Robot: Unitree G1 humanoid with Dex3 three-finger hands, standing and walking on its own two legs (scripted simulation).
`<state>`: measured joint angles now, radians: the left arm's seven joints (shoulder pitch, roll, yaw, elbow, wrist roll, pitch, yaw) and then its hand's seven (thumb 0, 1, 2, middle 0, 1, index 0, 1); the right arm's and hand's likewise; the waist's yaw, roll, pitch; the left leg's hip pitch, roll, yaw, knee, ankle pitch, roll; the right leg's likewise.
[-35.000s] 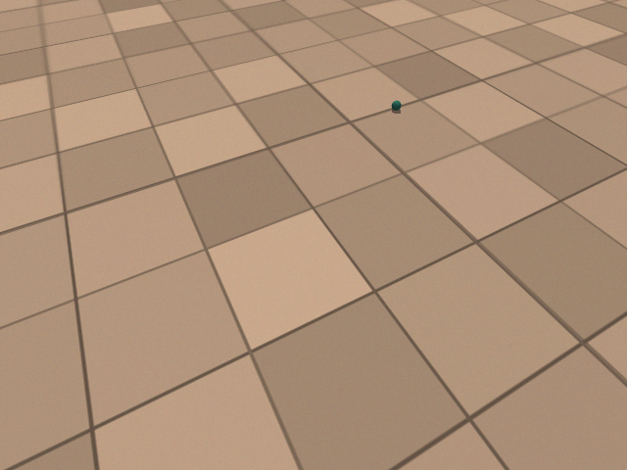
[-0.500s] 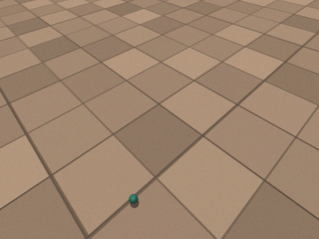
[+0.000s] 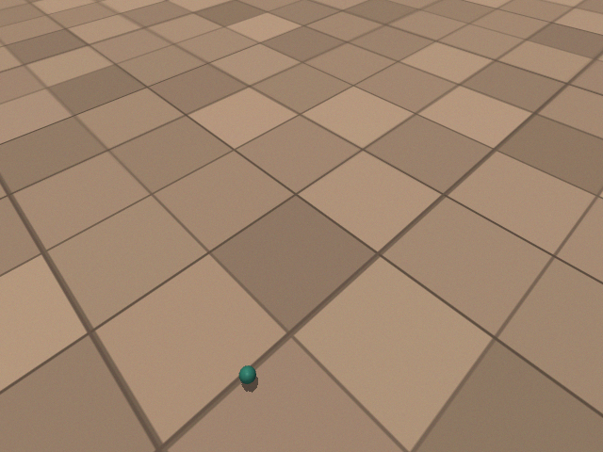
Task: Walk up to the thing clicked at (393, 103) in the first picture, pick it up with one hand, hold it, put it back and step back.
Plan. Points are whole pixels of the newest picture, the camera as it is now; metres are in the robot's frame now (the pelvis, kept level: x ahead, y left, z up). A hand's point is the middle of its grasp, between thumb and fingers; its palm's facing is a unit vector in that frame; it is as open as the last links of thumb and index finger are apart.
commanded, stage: stand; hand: left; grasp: from above
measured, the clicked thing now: (247, 374) +0.46 +0.23 -0.75
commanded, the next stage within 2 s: step back in 0.64 s
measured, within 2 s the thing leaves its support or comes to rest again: neither
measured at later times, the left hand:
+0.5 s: hand out of the picture +0.08 +0.24 -0.16, palm faces +0.00 -0.94 -0.34, open 7.4 cm
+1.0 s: hand out of the picture +0.11 +0.31 -0.18, palm faces -0.03 -0.92 -0.38, open 7.4 cm
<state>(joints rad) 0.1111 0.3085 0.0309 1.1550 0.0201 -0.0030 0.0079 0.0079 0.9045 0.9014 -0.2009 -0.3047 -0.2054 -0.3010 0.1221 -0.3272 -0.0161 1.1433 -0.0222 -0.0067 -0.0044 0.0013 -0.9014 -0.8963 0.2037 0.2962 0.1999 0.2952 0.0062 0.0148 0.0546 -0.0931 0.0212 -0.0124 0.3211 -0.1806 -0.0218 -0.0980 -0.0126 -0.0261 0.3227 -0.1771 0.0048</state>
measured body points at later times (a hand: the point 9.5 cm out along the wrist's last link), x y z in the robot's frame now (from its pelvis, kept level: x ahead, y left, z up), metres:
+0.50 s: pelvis +0.01 +0.00 +0.00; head +0.02 -0.01 +0.45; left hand +0.08 +0.29 -0.13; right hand +0.07 -0.30 -0.14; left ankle +0.00 +0.13 -0.75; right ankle +0.00 -0.12 -0.75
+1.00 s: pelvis -0.05 +0.04 -0.02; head +0.03 +0.06 +0.42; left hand +0.11 +0.35 -0.15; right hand +0.02 -0.29 -0.13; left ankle -0.04 +0.14 -0.75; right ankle -0.02 -0.11 -0.72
